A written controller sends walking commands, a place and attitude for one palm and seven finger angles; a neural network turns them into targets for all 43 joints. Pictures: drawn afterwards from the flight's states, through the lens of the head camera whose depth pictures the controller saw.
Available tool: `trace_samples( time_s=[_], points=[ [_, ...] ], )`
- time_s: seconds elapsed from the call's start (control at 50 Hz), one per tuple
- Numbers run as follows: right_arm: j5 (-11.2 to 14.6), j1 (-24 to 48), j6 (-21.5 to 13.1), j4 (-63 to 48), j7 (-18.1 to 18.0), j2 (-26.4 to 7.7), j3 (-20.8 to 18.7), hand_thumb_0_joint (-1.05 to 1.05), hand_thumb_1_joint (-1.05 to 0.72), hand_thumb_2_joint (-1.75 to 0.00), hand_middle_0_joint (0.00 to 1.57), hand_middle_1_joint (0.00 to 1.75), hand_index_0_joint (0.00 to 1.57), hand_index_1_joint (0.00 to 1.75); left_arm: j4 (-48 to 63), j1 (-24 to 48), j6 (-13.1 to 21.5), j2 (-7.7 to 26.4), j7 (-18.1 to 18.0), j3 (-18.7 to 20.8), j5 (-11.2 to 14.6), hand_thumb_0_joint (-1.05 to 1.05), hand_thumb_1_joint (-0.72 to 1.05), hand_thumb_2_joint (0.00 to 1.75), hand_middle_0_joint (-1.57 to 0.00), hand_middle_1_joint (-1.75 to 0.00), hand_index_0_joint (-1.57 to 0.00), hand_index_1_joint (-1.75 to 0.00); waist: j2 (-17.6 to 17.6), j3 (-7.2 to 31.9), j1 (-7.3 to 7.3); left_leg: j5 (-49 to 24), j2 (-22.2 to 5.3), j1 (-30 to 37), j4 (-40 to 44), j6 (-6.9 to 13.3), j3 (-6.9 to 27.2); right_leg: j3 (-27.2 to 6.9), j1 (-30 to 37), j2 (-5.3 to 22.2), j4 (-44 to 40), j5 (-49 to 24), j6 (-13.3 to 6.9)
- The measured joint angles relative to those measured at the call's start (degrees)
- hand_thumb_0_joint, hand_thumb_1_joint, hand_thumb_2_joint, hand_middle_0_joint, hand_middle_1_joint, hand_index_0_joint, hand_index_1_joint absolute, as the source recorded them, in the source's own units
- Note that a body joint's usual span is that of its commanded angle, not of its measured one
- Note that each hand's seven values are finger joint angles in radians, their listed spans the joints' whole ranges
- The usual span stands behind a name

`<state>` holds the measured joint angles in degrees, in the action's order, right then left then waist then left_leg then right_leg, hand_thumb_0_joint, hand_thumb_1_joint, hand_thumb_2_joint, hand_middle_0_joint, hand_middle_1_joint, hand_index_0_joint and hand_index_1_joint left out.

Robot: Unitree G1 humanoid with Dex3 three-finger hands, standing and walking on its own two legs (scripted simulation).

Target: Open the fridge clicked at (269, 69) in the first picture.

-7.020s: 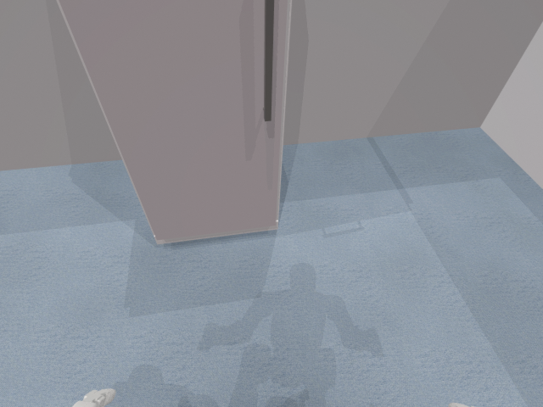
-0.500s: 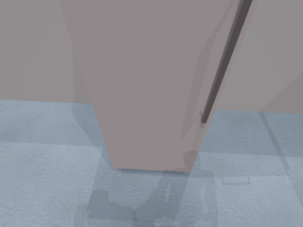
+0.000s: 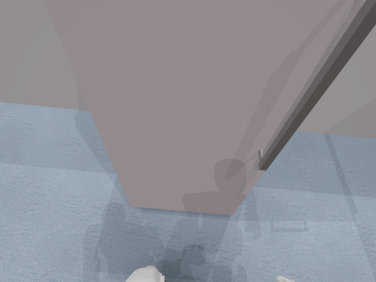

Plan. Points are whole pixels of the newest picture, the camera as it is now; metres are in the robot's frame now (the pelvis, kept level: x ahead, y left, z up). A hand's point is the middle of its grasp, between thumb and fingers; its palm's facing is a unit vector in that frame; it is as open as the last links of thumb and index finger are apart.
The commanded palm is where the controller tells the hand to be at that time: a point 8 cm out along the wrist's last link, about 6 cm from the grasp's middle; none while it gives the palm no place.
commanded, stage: come to a stop and stand still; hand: right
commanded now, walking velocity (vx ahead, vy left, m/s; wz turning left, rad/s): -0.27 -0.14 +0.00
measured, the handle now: (299, 103) +0.44 -0.17 +0.16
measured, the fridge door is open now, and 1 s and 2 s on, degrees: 0 0 0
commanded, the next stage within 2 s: none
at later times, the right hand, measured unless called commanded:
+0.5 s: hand out of the picture -0.02 -0.27 -0.16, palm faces +0.07 +0.96 -0.29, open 7.3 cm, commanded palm none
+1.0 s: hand out of the picture -0.07 -0.28 -0.16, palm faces +0.00 +0.98 -0.20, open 7.3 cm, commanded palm none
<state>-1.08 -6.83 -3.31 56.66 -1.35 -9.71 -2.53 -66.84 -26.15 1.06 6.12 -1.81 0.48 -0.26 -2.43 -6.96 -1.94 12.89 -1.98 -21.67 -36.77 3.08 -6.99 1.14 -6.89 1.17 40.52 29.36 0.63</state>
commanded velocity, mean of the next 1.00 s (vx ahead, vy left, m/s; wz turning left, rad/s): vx -0.04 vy -0.02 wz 0.00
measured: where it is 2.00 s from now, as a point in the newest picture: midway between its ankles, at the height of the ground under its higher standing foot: outside the picture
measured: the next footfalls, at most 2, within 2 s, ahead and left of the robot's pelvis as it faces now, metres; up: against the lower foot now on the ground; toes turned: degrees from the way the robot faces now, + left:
right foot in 0.38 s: +0.01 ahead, -0.14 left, +0.00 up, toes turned -4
left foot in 0.64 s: -0.05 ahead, +0.02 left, +0.01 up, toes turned +0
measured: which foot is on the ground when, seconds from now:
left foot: down 0.00-0.40, up 0.42-0.62, down 0.64-1.00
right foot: up 0.00-0.36, down 0.38-1.00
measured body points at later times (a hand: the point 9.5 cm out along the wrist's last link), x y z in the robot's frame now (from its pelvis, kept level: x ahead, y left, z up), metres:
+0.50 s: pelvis -0.05 -0.06 +0.00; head -0.08 -0.05 +0.45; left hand +0.08 +0.17 -0.12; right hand -0.02 -0.32 -0.14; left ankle +0.01 +0.07 -0.70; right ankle -0.02 -0.13 -0.72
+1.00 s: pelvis -0.10 -0.11 +0.01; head -0.11 -0.11 +0.46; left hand -0.14 +0.13 -0.14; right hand -0.07 -0.33 -0.14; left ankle -0.07 +0.02 -0.71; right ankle -0.03 -0.14 -0.72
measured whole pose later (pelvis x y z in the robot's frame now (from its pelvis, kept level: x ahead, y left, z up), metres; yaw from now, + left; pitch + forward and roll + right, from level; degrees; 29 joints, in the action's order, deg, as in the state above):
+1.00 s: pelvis -0.10 -0.11 +0.01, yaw +1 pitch -2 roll +1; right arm -1.4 -16.5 1.5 57.0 -1.5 -8.7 -0.6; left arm -59.7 -22.0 -2.0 11.6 -1.1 0.7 -1.2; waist -1.2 -0.9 -1.3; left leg 21.7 -0.2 -17.6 -35.1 2.1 0.5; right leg 7.1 -16.4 -4.4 24.8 7.5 -7.5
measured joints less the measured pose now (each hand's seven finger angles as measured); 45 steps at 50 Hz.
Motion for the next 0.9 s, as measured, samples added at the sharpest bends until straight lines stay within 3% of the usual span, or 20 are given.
trace_samples(
  time_s=[0.08,0.16,0.26,0.34,0.38,0.42,0.46,0.54,0.64,0.7,0.78,0.82,0.86,0.9],
  points=[
    [-0.1,0.8,0.6,-0.6,-0.9,0.7,0.5,0.01,-0.92,-0.9,0.19,0.29,0.2,0.3,2.2,5.9,-2.0,1.8,-0.4,1.5,0.4,0.01,0.9,0.9,-0.2,-0.3,-0.2,-0.3,1.5,0.1,0.23,2.3,-1.0,2.3,1.5,0.3,-0.5,-0.7,-9.8,-1.5,18.9,3.7,0.3],
    [-0.1,0.3,2.1,-0.9,-1.1,1.7,0.4,0.0,-0.91,-0.9,0.2,0.29,0.2,0.3,5.8,12.6,-2.9,3.9,0.0,2.7,-0.2,0.01,0.91,0.9,-0.2,-0.3,-0.19,-0.3,2.4,0.8,1.2,-0.1,-1.3,3.0,4.7,0.3,-0.4,-0.6,-16.6,-1.0,21.9,-0.2,1.4],
    [-0.7,-1.2,3.2,-1.7,-0.7,0.5,-0.2,-0.01,-0.93,-0.9,0.2,0.3,0.21,0.3,9.9,18.7,-3.2,5.5,0.6,3.3,-0.7,0.0,0.91,0.9,-0.19,-0.3,-0.19,-0.3,3.1,1.4,2.83,-1.8,-1.4,2.1,5.6,-0.3,-0.2,-0.3,-18.4,-0.5,16.2,-3.8,2.4],
    [-0.9,-3.9,4.0,-1.9,-1.4,-0.8,0.2,0.0,-0.92,-0.9,0.2,0.3,0.21,0.3,13.2,20.2,-3.0,5.7,1.1,3.0,-0.3,0.0,0.91,0.9,-0.19,-0.3,-0.19,-0.3,3.6,2.4,3.63,-2.7,-1.8,1.0,4.6,-1.3,0.1,0.6,-14.1,-0.9,6.0,-3.0,2.3],
    [-0.6,-6.3,4.7,-2.0,-1.6,-1.0,0.8,0.0,-0.91,-0.9,0.2,0.3,0.21,0.3,15.6,19.2,-2.5,6.4,1.1,3.0,-0.2,0.0,0.91,0.9,-0.19,-0.3,-0.19,-0.3,2.5,4.4,3.22,-1.9,-2.1,0.0,2.1,-2.5,0.3,1.4,-9.8,-1.2,-3.2,-8.6,1.2],
    [-0.2,-7.6,5.9,-1.1,-1.5,-1.5,1.0,0.0,-0.91,-0.9,0.2,0.3,0.21,0.3,17.0,18.3,-2.3,6.2,1.1,2.7,-0.6,0.0,0.91,0.9,-0.19,-0.3,-0.19,-0.3,2.4,5.2,3.28,2.1,-2.9,-0.3,-1.0,-3.2,2.0,2.6,-8.6,-2.5,-3.6,-11.8,-2.3],
    [-0.2,-9.4,7.0,-1.1,-1.3,-1.8,0.8,0.01,-0.91,-0.9,0.2,0.3,0.21,0.3,18.1,17.0,-2.8,5.9,1.3,1.9,-1.1,0.0,0.91,0.9,-0.19,-0.3,-0.19,-0.3,1.6,6.5,3.67,8.6,-1.6,-1.1,-5.5,-2.8,4.6,3.9,-7.9,-2.8,-3.7,-11.2,-4.3],
    [-0.6,-11.4,7.2,-1.6,-0.7,-2.3,0.7,0.01,-0.91,-0.9,0.2,0.3,0.2,0.3,18.6,15.4,-3.5,4.9,1.8,0.7,-1.4,0.0,0.9,0.9,-0.2,-0.3,-0.19,-0.3,0.5,7.4,3.47,9.6,0.4,-1.8,-12.9,-2.7,7.2,5.1,-8.0,-4.0,-5.9,-13.0,-5.7],
    [-0.6,-13.0,5.6,-2.3,-0.5,-1.7,1.0,0.01,-0.91,-0.9,0.2,0.29,0.2,0.3,17.2,13.6,-3.6,4.4,2.0,-0.1,-1.2,0.01,0.9,0.9,-0.2,-0.3,-0.2,-0.3,-0.6,6.6,4.23,6.9,1.5,3.9,-2.2,-1.8,7.4,6.6,-11.0,-5.5,-6.6,-15.2,-6.6],
    [-0.5,-14.0,4.7,-1.6,-0.4,0.2,1.9,0.01,-0.91,-0.9,0.19,0.29,0.2,0.3,16.1,13.0,-3.6,5.8,1.3,1.1,-0.6,0.0,0.93,0.9,-0.2,-0.3,-0.2,-0.3,-2.9,5.5,3.22,3.0,2.1,4.3,1.1,-1.7,7.0,5.8,-11.3,-5.1,-8.0,-15.5,-5.4],
    [-0.2,-14.5,4.7,-0.9,-0.5,1.1,2.3,0.01,-0.9,-0.9,0.2,0.29,0.2,0.3,14.3,10.0,-3.4,6.3,1.5,1.2,-0.8,-0.01,0.93,0.9,-0.2,-0.3,-0.2,-0.3,-2.0,5.5,1.54,1.4,2.0,4.6,4.2,-1.4,6.1,4.4,-12.0,-4.7,-7.7,-13.0,-2.8],
    [0.0,-13.5,4.7,-0.5,-0.4,1.1,2.4,0.01,-0.9,-0.9,0.2,0.29,0.2,0.3,13.0,8.1,-3.0,6.3,1.5,1.0,-0.8,0.0,0.93,0.9,-0.2,-0.3,-0.2,-0.3,-1.0,5.1,0.94,1.3,2.0,4.7,4.2,-1.9,5.9,4.7,-11.6,-4.4,-9.1,-16.8,-3.9],
    [0.2,-12.3,4.8,0.0,-0.2,1.2,2.5,0.01,-0.9,-0.9,0.2,0.3,0.2,0.3,11.3,6.4,-2.7,6.3,1.3,0.8,-1.1,0.0,0.92,0.9,-0.2,-0.3,-0.2,-0.3,-0.4,5.1,0.85,2.4,2.3,4.8,4.2,-2.1,6.2,5.0,-11.0,-4.4,-10.4,-19.0,-6.6],
    [0.0,-11.3,4.8,0.0,0.0,1.5,2.5,0.01,-0.9,-0.9,0.2,0.3,0.2,0.3,9.7,5.0,-2.9,6.2,1.2,0.6,-1.2,0.0,0.92,0.9,-0.2,-0.3,-0.2,-0.3,0.1,5.5,0.85,5.0,2.3,4.6,4.2,-1.6,6.6,5.3,-10.4,-4.6,-11.9,-19.4,-7.4]
  ],
)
